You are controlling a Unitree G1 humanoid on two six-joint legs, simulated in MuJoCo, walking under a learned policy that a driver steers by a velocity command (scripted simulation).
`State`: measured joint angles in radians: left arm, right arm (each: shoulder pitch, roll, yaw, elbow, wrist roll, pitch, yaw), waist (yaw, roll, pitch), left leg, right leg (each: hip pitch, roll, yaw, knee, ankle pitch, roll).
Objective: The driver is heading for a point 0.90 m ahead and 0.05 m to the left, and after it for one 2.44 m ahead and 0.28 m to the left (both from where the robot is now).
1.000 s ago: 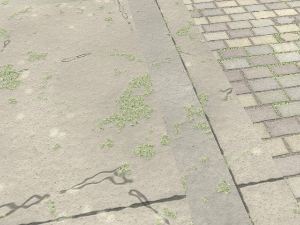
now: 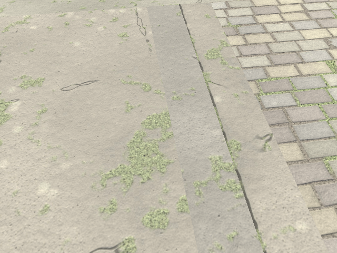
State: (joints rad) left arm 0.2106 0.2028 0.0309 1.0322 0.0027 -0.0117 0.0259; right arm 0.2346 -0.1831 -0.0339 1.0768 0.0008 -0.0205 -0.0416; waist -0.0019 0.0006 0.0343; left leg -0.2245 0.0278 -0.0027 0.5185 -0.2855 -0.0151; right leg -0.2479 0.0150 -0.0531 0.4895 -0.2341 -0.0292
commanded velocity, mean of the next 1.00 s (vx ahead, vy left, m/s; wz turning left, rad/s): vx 0.30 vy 0.00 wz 0.00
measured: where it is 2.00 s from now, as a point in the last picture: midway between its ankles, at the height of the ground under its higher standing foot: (167, 168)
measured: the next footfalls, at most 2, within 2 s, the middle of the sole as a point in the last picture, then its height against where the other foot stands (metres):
right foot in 0.94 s outside the picture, level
left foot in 1.48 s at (139, 192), level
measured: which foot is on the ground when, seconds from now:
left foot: down 0.00-0.96, up 0.98-1.00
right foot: down 0.00-0.48, up 0.50-0.92, down 0.94-1.00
